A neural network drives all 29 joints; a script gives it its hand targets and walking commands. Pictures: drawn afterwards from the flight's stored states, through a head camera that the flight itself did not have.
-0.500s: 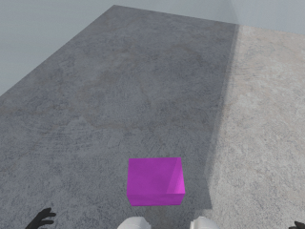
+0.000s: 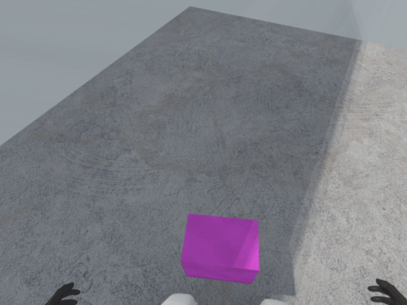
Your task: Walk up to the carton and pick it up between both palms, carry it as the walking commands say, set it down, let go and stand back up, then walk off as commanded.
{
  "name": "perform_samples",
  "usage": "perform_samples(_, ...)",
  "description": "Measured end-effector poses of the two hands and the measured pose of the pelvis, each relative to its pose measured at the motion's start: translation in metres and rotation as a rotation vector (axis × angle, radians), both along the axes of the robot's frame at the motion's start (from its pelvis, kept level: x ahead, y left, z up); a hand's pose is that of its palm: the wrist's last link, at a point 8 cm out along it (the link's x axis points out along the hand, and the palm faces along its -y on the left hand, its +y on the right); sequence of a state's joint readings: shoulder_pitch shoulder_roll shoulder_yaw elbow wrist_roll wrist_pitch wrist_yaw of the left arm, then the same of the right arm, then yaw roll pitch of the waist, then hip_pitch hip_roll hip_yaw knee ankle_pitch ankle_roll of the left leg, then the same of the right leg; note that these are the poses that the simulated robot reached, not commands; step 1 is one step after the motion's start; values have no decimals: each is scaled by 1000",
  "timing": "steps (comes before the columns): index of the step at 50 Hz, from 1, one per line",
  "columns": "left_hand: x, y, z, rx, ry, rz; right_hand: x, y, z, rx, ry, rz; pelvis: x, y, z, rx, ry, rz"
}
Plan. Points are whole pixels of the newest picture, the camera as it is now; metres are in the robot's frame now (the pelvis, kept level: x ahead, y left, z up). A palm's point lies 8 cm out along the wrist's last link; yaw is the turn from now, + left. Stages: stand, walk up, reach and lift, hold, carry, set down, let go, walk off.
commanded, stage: walk up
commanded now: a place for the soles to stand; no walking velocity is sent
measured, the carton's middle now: (220, 249) +0.39 +0.00 -0.62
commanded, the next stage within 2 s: none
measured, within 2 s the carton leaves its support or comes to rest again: neither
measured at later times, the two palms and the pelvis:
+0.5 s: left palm out of the picture +0.07 +0.40 -0.07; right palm out of the picture +0.13 -0.31 -0.07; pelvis -0.02 +0.04 +0.00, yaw +0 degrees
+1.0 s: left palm out of the picture +0.09 +0.37 -0.08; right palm out of the picture +0.04 -0.27 -0.07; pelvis -0.03 +0.06 +0.02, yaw -7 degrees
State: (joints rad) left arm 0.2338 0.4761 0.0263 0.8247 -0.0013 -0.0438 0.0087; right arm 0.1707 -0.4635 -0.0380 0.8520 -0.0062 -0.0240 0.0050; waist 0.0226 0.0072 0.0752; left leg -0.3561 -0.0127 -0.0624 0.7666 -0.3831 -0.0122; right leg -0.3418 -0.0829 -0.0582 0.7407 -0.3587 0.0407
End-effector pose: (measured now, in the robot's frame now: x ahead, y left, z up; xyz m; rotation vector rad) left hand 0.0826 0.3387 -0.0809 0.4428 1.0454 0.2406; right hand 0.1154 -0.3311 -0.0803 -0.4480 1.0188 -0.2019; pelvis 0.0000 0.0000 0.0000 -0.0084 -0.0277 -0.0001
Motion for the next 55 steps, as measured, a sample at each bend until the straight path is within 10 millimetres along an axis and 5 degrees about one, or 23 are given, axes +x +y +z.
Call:
perform_samples(12,25,-6,-3,-62,-12,15,36,21,19,16,-35,16,3,5,14,-10,0,-3)
perform_samples(19,15,11,4,0,19,35,40,16,20,23,-31,0,-4,11,14,-11,7,-2)
perform_samples(24,-7,51,9,91,50,33,21,20,12,11,2,-19,-16,30,6,2,2,4)
perform_samples(30,-19,81,-1,106,86,43,-33,43,-2,-1,82,-53,-29,54,0,3,-5,-5)
perform_samples(40,-31,57,-13,4,145,-37,-83,55,2,5,60,-147,-37,61,6,-11,-15,-82)
perform_samples(55,29,18,10,-70,21,-130,-65,58,19,56,-26,-170,-32,55,27,7,-12,-134)
